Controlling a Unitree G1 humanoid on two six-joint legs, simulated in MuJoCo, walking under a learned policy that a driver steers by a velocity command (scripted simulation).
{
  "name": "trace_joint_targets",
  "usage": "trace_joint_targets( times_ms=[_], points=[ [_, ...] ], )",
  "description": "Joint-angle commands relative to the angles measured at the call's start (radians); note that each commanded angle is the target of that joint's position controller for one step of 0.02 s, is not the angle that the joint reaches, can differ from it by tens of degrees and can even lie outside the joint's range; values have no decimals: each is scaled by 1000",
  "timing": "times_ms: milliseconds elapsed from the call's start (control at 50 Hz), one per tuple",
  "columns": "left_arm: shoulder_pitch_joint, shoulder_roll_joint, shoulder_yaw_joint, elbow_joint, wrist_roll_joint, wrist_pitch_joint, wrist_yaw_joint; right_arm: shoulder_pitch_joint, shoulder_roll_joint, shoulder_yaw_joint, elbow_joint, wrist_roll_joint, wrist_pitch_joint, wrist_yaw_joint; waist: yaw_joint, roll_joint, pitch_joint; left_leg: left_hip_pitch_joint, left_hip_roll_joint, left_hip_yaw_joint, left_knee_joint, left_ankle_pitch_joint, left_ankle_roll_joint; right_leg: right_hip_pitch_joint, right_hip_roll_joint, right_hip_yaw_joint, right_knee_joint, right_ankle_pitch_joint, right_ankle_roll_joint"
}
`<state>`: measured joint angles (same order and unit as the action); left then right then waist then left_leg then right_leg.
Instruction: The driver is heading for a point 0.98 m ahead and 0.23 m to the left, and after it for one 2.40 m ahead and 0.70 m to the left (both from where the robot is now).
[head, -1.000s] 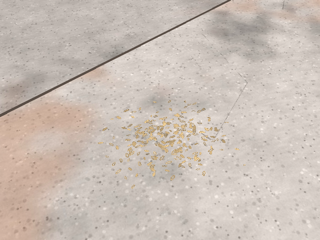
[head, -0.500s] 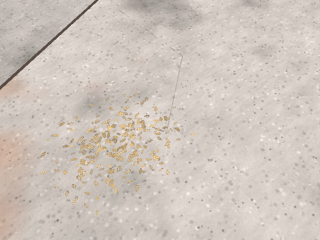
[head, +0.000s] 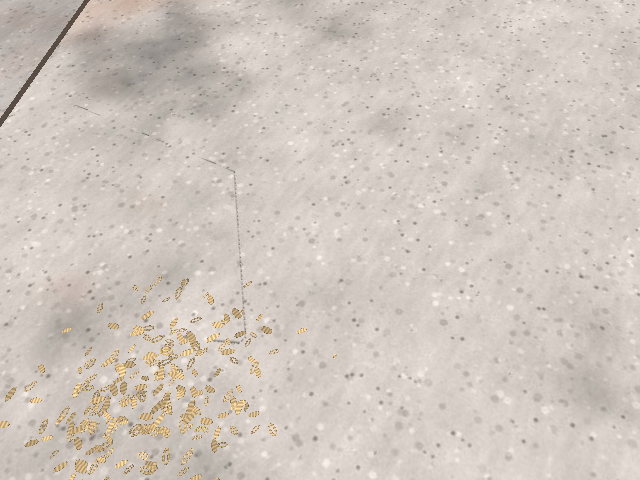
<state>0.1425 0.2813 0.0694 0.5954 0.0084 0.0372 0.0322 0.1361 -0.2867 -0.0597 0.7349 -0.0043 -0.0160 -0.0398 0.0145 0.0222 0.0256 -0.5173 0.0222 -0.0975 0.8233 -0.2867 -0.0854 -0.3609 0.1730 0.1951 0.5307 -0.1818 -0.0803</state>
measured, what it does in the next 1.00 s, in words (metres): walks ahead, turning left: left foot, then right foot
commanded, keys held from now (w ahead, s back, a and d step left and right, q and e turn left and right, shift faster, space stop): w+shift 0.46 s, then w+q+shift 0.54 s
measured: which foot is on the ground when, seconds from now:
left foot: up 0.00-0.08, down 0.10-0.56, up 0.58-1.00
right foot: down 0.00-0.10, up 0.12-0.52, down 0.54-1.00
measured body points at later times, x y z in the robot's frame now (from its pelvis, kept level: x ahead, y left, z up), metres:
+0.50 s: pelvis +0.21 +0.01 +0.00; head +0.24 +0.02 +0.45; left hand +0.46 +0.22 -0.08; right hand +0.11 -0.25 -0.12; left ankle +0.03 +0.15 -0.73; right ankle +0.34 -0.13 -0.71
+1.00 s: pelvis +0.62 +0.00 -0.03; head +0.64 +0.01 +0.42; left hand +0.49 +0.23 -0.17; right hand +0.89 -0.18 -0.11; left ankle +0.77 +0.06 -0.72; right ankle +0.37 -0.13 -0.70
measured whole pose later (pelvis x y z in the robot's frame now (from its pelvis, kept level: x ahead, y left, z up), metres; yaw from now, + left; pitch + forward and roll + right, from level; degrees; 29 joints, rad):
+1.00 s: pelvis +0.62 +0.00 -0.03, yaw +18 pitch +0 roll -2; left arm 0.50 0.23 0.03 0.91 0.03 -0.07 0.03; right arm 0.05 -0.29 -0.03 0.70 -0.01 -0.02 0.08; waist 0.01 0.03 0.05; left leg -0.60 -0.05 0.19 0.70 -0.06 0.21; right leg 0.26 0.01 -0.34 0.47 -0.40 0.04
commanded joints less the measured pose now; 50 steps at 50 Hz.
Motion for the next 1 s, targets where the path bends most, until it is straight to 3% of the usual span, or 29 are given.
trace_joint_targets(
  times_ms=[20, 60, 80, 100, 120, 140, 180, 220, 240, 280, 320, 440, 480, 500, 520, 540, 560, 580, 600, 620, 640, 700, 740, 800, 860, 900, 940, 980, 1000],
  points=[
    [42, 107, 18, -55, 2, -7, -8, -30, -82, -15, -92, 8, -37, 19, 30, -167, -180, 114, -5, 35, -115, -43, 28, 147, -289, 265, -123, 32, -146],
    [63, 110, 11, -41, -13, -12, -20, 43, -57, -15, -65, 17, -51, 42, -7, -173, -133, 279, -48, 109, -294, -15, 66, 36, -244, 287, -162, -458, -116],
    [68, 97, 5, -38, -13, -23, -22, 90, -75, -23, -49, 16, -59, 43, -28, -149, -87, 352, -15, 75, -347, -63, 103, -47, -217, 278, -127, -566, -88],
    [39, 50, -9, -49, -17, -38, -21, 206, -121, -33, -27, 5, -72, 38, -71, -29, -68, 456, 149, -128, -449, -218, 173, -191, -154, 182, 114, -559, -38],
    [2, 32, -11, -91, -47, -66, -25, 308, -228, -59, 8, -15, -83, 43, -72, 204, -4, 540, 311, -511, -629, -559, 301, -447, -30, -42, 334, -439, 5],
    [-81, 102, 7, -110, -60, -97, -24, 303, -222, -69, 10, -16, -97, 46, -95, 180, 106, 511, 389, -677, -689, -655, 360, -612, -106, -16, 456, -354, 9],
    [-52, 110, 12, -75, -38, -119, -36, 255, -151, -48, -11, 7, -103, 36, -62, 95, 73, 547, 318, -506, -654, -488, 303, -626, -179, -52, 528, -162, 20],
    [-51, 76, 10, -67, -24, -126, -43, 265, -122, -33, -9, 17, -98, 37, -62, 102, 46, 526, 252, -369, -673, -366, 265, -585, -215, -101, 527, -42, 37],
    [-83, 63, -1, -61, 97, -91, -81, 286, -120, -32, 18, -30, -77, 56, -74, 44, 59, 410, 181, -279, -719, -322, 244, -502, -195, -168, 559, 7, 51],
    [-68, 38, -5, -60, 68, -68, -106, 291, -111, -33, 24, -18, -68, 68, -63, 124, 64, 374, 144, -190, -745, -223, 241, -465, -206, -202, 539, 53, 66],
    [-101, 43, -6, -60, 44, -61, -110, 331, -93, -28, 39, -11, -69, 72, -81, 132, 65, 405, 142, -147, -761, -142, 244, -462, -220, -222, 467, 91, 77],
    [-270, 41, -19, -95, 28, -72, -116, 428, -120, -27, 88, -17, -73, 54, -149, 135, 97, 563, 201, -85, -765, 94, 250, -385, -222, -279, 152, 73, 48],
    [-262, 47, -20, -101, 31, -77, -108, 433, -127, -26, 111, -18, -68, 46, -125, 142, 99, 580, 224, -63, -707, 322, 243, -284, -195, -291, 76, -14, 16],
    [-198, 55, -15, -89, 31, -81, -97, 415, -138, -25, 118, -18, -66, 43, -78, 145, 69, 553, 224, -45, -628, 563, 233, -149, -155, -301, 41, -70, -1],
    [-66, 80, -2, -53, 29, -87, -80, 405, -161, -29, 126, -16, -66, 42, -5, 134, -8, 512, 218, -20, -464, 845, 229, 52, -112, -304, 29, -96, -18],
    [173, 114, 15, 18, 32, -98, -60, 353, -181, -33, 117, -8, -68, 41, 122, 91, -134, 372, 169, 26, -213, 865, 213, 369, -123, -273, 8, -48, -36],
    [375, 207, 39, 49, 58, -105, -35, 326, -122, -16, 73, -9, -76, 47, 210, -45, -302, 119, 100, 49, 136, 497, 210, 680, -367, -19, -23, -369, -52],
    [399, 308, 56, 52, 76, -110, -34, 368, 13, 12, 15, 28, -83, 55, 152, -346, -433, -172, -55, 27, 439, -218, 198, 826, -630, 483, -223, -828, -83],
    [315, 230, 41, 47, 67, -109, -34, 270, -82, -10, 23, 22, -75, 50, 141, -202, -298, -250, -23, -22, 534, -114, 218, 655, -615, 556, -315, -821, -58],
    [249, 162, 21, 64, 60, -111, -34, 210, -90, -17, 12, 12, -70, 57, 99, -131, -145, -266, 30, -6, 519, -16, 220, 524, -571, 360, -290, -637, -39],
    [210, 119, 11, 75, 53, -117, -38, 211, -67, -10, 27, 7, -65, 69, 63, -89, -76, -222, 67, 4, 469, 44, 209, 408, -526, 217, -314, -441, -32],
    [192, 54, -9, 114, 25, -137, -33, 213, -19, -5, 47, -19, -18, 96, -3, -141, 24, -198, 109, 31, 447, 82, 178, 269, -444, -47, -376, -210, 5],
    [215, 37, -11, 147, 11, -153, -40, 139, -3, -2, 20, -20, 1, 110, -16, -117, 75, -275, 114, 49, 451, 137, 175, 265, -428, -170, -405, -60, 22],
    [223, 21, -15, 180, 14, -169, -43, 19, 7, 10, -28, -13, 2, 122, -27, -102, 123, -290, 87, 113, 332, 284, 181, 232, -367, -352, -437, 183, 48],
    [239, 47, -13, 213, 14, -173, -27, -89, -5, 23, -75, -16, -3, 138, -37, -56, 154, -218, 58, 216, 96, 357, 212, 261, -350, -471, -453, 474, 67],
    [265, 93, -9, 227, 11, -171, -13, -123, -10, 29, -93, -13, -5, 142, -43, -57, 128, -85, -10, 299, -35, 385, 248, 316, -358, -510, -398, 868, 85],
    [268, 164, 6, 224, 12, -152, 9, -27, -54, 19, -66, -6, 1, 131, -105, -109, 31, 51, -86, 338, -63, 323, 277, 428, -387, -509, -225, 1264, 95],
    [176, 221, 25, 193, 27, -115, 20, 299, -140, -20, 21, -4, 9, 108, -276, -152, -130, 376, -129, 286, -58, 186, 324, 391, -428, -469, 181, 1392, 75],
    [125, 224, 29, 174, 30, -101, 10, 488, -192, -51, 81, -5, 7, 86, -350, -104, -193, 607, -125, 202, -146, 112, 361, 251, -403, -446, 523, 1156, 54]
  ],
)
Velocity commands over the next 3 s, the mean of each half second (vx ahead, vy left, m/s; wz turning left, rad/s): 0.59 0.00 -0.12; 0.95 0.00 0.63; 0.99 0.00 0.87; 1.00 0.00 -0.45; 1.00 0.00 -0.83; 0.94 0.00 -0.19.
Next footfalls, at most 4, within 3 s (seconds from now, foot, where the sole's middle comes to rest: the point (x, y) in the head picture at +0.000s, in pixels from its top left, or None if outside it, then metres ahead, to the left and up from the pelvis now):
0.10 left None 0.07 0.15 -0.77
0.54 right None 0.39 -0.13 -0.77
1.02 left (323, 333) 0.80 0.07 -0.77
1.44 right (304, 192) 1.25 0.12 -0.77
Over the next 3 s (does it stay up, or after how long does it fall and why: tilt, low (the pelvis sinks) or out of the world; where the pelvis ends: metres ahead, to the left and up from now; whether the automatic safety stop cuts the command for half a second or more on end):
stays up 2.28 0.63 0.00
